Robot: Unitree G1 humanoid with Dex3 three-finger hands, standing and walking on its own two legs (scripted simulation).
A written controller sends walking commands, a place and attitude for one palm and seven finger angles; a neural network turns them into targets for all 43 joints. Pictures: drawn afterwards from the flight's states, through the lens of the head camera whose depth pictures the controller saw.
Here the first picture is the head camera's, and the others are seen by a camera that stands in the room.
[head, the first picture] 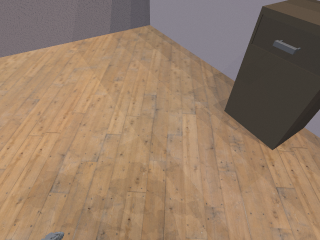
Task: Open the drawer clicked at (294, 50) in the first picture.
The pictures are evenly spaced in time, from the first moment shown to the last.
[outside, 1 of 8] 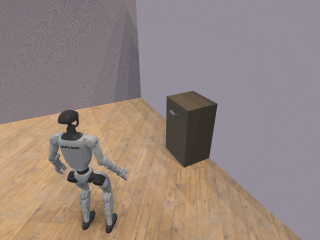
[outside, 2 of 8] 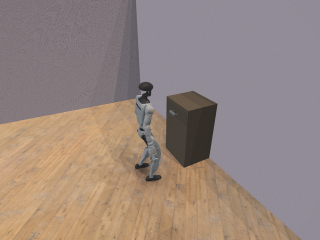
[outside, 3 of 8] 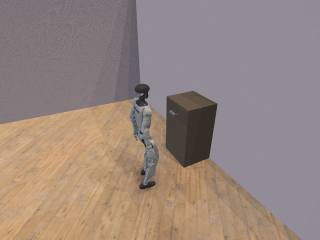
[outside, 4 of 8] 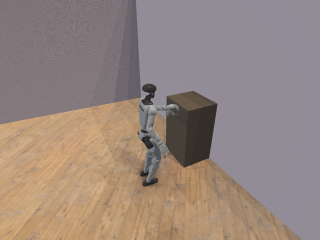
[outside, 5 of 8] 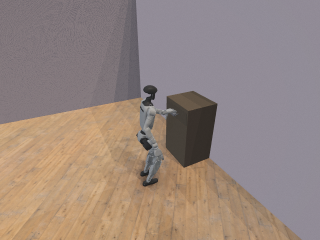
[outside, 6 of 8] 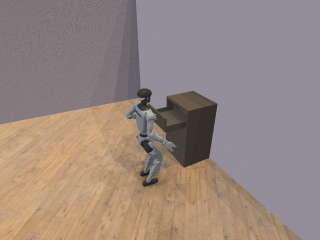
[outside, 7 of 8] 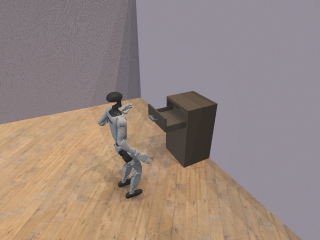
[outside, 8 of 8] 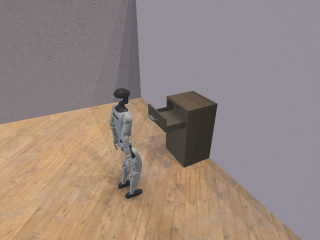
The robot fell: no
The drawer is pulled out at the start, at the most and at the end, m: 0.00 0.30 0.30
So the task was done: yes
